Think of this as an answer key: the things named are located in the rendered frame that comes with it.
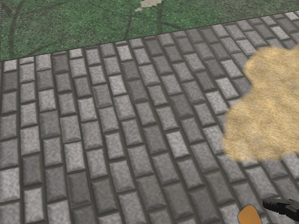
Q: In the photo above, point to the right robot hand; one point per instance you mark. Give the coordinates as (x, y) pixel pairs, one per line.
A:
(290, 207)

